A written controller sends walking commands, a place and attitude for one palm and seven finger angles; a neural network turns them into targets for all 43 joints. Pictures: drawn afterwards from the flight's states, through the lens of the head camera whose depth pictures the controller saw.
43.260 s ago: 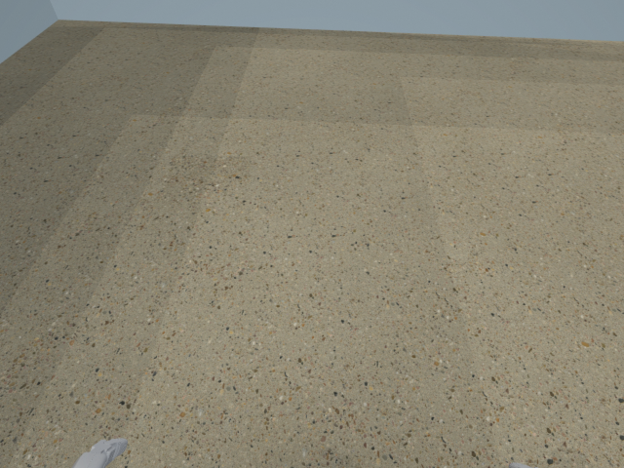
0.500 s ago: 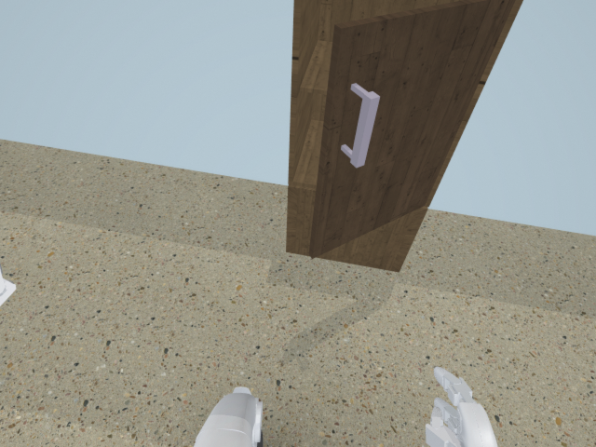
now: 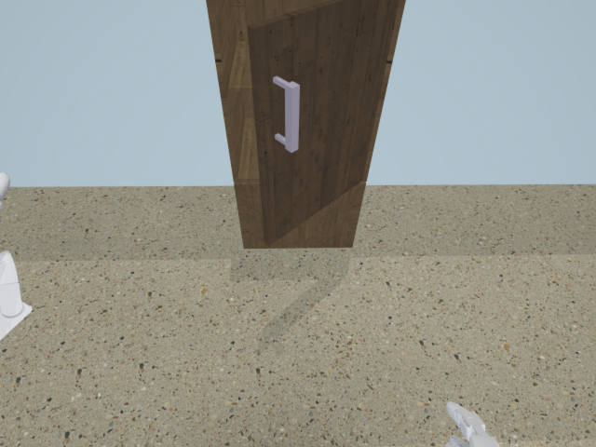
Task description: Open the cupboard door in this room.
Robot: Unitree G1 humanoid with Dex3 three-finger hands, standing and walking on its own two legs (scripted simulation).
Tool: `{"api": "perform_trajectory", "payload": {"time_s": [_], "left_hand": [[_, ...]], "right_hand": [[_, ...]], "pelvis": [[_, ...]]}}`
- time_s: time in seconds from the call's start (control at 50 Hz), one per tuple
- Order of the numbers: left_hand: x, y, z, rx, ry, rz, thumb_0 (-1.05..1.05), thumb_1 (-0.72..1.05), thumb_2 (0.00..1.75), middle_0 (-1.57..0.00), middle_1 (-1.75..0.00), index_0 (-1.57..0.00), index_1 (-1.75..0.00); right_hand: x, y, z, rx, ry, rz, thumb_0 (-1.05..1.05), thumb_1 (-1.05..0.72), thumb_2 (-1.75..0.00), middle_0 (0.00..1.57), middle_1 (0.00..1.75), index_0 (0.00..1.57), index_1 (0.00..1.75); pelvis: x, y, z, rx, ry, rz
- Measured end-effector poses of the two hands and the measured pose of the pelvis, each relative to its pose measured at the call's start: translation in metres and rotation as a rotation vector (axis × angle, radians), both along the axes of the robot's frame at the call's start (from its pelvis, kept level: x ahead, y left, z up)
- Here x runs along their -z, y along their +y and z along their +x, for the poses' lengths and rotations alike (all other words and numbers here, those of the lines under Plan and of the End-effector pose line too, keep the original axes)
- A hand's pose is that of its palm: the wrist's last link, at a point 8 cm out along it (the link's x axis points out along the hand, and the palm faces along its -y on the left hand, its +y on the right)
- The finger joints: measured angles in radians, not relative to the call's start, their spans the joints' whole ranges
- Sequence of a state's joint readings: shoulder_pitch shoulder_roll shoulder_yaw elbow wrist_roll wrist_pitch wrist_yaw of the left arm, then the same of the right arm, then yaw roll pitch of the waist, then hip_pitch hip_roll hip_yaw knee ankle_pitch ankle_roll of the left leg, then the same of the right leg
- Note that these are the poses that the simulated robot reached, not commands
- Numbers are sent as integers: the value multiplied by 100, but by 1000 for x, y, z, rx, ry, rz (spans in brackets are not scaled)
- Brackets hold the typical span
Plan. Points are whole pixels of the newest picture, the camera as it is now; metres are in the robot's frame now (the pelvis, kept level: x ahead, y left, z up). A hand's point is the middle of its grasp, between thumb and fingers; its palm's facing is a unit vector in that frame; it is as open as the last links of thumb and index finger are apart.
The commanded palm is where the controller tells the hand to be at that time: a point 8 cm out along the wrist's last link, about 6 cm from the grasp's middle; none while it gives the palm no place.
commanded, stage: stop stepping back and stand still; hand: left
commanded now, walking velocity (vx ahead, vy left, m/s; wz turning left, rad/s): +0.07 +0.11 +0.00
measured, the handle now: (285, 115) +0.71 +0.05 +0.07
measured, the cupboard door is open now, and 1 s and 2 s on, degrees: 42 42 42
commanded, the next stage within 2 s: let the arm hang, fingers relaxed in 0.20 s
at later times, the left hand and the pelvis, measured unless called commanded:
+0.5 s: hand (140, 427) +0.17 +0.22 -0.08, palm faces +0.05 -0.93 -0.37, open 7.4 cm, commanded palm none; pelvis +0.00 +0.00 +0.00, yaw +4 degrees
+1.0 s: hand out of the picture -0.01 +0.25 -0.15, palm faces +0.07 -0.95 -0.30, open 7.4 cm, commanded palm none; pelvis +0.00 +0.02 +0.02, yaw +4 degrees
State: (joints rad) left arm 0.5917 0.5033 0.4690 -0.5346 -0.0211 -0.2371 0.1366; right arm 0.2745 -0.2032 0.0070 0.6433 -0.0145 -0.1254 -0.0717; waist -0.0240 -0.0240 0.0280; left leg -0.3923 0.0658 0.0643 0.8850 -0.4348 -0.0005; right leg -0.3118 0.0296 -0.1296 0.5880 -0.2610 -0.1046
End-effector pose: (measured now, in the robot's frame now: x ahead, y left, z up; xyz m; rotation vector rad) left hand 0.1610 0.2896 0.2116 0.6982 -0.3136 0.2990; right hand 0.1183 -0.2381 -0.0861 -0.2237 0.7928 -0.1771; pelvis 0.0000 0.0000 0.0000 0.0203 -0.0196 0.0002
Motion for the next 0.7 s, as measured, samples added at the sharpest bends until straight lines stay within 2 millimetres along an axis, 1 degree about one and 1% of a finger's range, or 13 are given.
{"api": "perform_trajectory", "payload": {"time_s": [0.1, 0.16, 0.26, 0.3, 0.32, 0.34, 0.36, 0.4, 0.42, 0.48, 0.54, 0.6, 0.7], "left_hand": [[8, 12, -4, -109, 21, -86, 1, 88, 90, -22, -30, -21, -30], [17, 9, -3, -125, 45, -149, 1, 88, 90, -22, -30, -21, -30], [22, -4, 3, -67, 36, -193, 2, 89, 90, -22, -30, -21, -30], [18, -4, 5, -37, 7, -173, 2, 88, 90, -22, -30, -21, -30], [23, -2, 10, -21, 18, -158, 2, 88, 90, -22, -30, -21, -30], [38, 1, 18, -21, 81, -166, 1, 89, 90, -21, -30, -21, -30], [60, 5, 25, -40, 181, -195, 1, 89, 90, -21, -30, -20, -30], [117, 9, 33, -107, 424, -286, 0, 89, 90, -21, -30, -20, -30], [148, 7, 31, -141, 547, -332, 0, 89, 90, -21, -30, -20, -30], [232, -14, 2, -202, 874, -441, 1, 90, 90, -20, -30, -20, -30], [292, -44, -48, -229, 1152, -555, 1, 90, 90, -20, -30, -20, -30], [327, -67, -100, -282, 1337, -667, 1, 91, 90, -21, -30, -20, -30], [338, -52, -156, -430, 1465, -712, -1, 97, 90, -21, -30, -21, -30]], "right_hand": [[0, -14, -12, 33, 40, 10, 2, -91, -89, 21, 30, 20, 30], [-7, -17, -12, 35, 24, -1, 2, -91, -89, 21, 30, 20, 30], [-19, -16, -1, 6, -21, -48, 2, -91, -89, 21, 30, 20, 30], [-20, -15, 8, -3, -54, -66, 2, -91, -89, 21, 30, 20, 30], [-17, -13, 13, -20, -60, -57, 1, -91, -89, 20, 30, 20, 30], [-12, -13, 16, -42, -43, -43, 1, -91, -89, 20, 30, 20, 30], [-5, -12, 19, -60, -16, -30, 1, -91, -89, 20, 30, 20, 30], [9, -10, 23, -75, 33, -4, 1, -91, -89, 20, 30, 20, 30], [16, -8, 23, -78, 53, 10, 1, -91, -89, 20, 30, 20, 30], [32, -2, 17, -81, 111, 54, 1, -91, -89, 20, 30, 20, 30], [38, 3, 0, -76, 205, 76, 1, -91, -89, 20, 30, 20, 30], [41, 4, -25, -67, 326, 64, 1, -91, -89, 21, 30, 20, 30], [41, 5, -68, -52, 509, 41, 1, -91, -89, 20, 30, 20, 30]], "pelvis": [[-11, -3, 0, 10, 10, 15], [-16, -3, 1, 8, 15, 24], [-17, 1, 6, 6, 14, 12], [-11, 5, 8, 4, 16, -16], [-9, 7, 7, -10, 20, -18], [-7, 8, 5, -24, 21, -13], [-5, 10, 3, -36, 23, -7], [-2, 12, 1, -56, 32, 1], [-1, 11, 1, -62, 33, 7], [4, 5, 0, -59, 14, 22], [1, 1, 2, -74, -7, 5], [-2, -1, 2, -76, -18, -11], [-10, -1, -1, -80, -16, -27]]}}
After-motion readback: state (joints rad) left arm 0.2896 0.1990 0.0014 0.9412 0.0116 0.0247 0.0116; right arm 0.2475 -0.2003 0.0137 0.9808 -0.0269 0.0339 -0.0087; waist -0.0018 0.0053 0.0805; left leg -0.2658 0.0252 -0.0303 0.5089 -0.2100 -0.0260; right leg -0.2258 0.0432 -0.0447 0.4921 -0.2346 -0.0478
